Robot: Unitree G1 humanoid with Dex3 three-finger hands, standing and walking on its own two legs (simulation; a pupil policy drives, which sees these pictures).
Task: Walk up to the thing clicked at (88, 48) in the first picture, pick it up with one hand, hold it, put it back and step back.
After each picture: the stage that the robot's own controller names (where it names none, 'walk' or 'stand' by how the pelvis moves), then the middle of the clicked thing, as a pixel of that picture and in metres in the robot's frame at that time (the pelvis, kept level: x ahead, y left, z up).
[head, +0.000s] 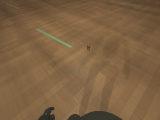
stand; (88, 46) +1.52 +0.13 -0.72
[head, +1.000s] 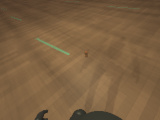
walk; (86, 53) +1.40 +0.26 -0.71
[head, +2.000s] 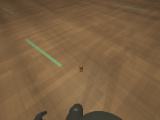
walk; (81, 67) +0.91 +0.26 -0.71
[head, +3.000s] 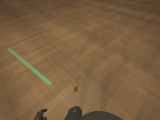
walk; (75, 86) +0.53 +0.23 -0.69
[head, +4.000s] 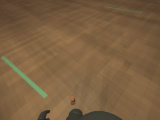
stand; (72, 99) +0.35 +0.25 -0.69
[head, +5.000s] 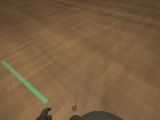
stand; (73, 105) +0.31 +0.22 -0.72
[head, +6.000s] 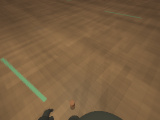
stand; (72, 103) +0.32 +0.23 -0.73
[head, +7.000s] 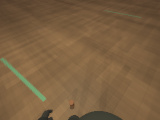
stand; (71, 103) +0.32 +0.24 -0.73
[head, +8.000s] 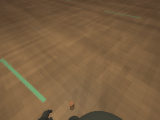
stand; (71, 104) +0.31 +0.24 -0.73
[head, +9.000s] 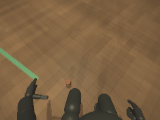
go down; (68, 82) +0.35 +0.25 -0.55
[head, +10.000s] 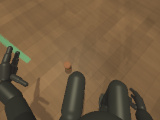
go down; (67, 66) +0.39 +0.27 -0.32
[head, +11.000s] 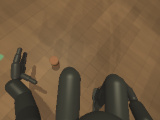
close in; (54, 61) +0.37 +0.30 -0.26
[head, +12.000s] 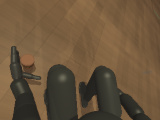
close; (28, 62) +0.36 +0.31 -0.21
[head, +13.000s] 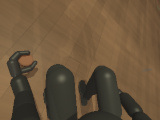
close; (26, 61) +0.35 +0.32 -0.21
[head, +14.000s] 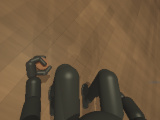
lift; (42, 65) +0.32 +0.28 -0.19
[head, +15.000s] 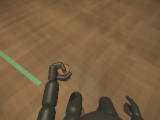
lift; (64, 73) +0.32 +0.20 +0.00
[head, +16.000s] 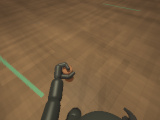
hold; (68, 73) +0.34 +0.18 +0.01
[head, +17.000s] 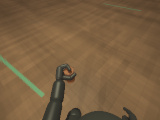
hold; (69, 75) +0.33 +0.17 +0.00
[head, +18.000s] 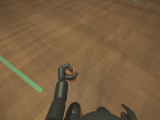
crouch; (71, 74) +0.35 +0.16 -0.03
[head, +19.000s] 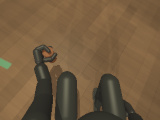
lower; (50, 55) +0.43 +0.28 -0.10
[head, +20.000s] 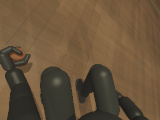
lower; (19, 57) +0.39 +0.32 -0.22
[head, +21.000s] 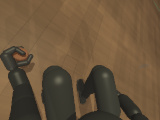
lower; (22, 57) +0.38 +0.32 -0.22
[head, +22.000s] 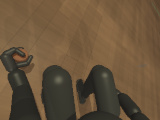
lower; (22, 58) +0.37 +0.32 -0.22
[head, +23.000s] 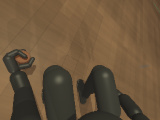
lower; (24, 60) +0.37 +0.32 -0.22
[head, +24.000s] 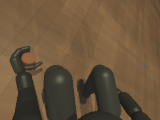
open; (28, 61) +0.36 +0.30 -0.22
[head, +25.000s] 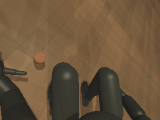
stand; (39, 59) +0.36 +0.28 -0.22
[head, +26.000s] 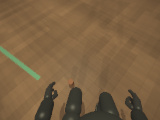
walk; (71, 82) +0.37 +0.23 -0.53
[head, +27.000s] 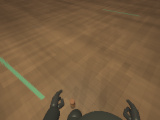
stand; (72, 102) +0.33 +0.21 -0.67
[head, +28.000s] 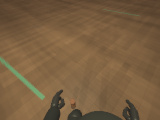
stand; (72, 102) +0.33 +0.21 -0.67
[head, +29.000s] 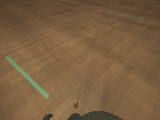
stand; (75, 102) +0.35 +0.20 -0.72
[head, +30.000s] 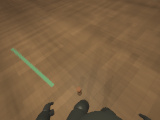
walk; (79, 90) +0.41 +0.21 -0.69
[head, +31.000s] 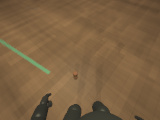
walk; (75, 74) +0.61 +0.21 -0.70
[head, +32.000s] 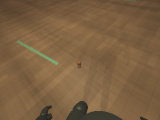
walk; (79, 63) +0.92 +0.31 -0.70
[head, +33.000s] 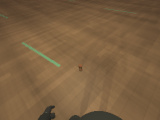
stand; (80, 67) +0.99 +0.23 -0.72
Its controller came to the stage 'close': yes
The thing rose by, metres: 0.72
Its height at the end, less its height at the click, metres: +0.00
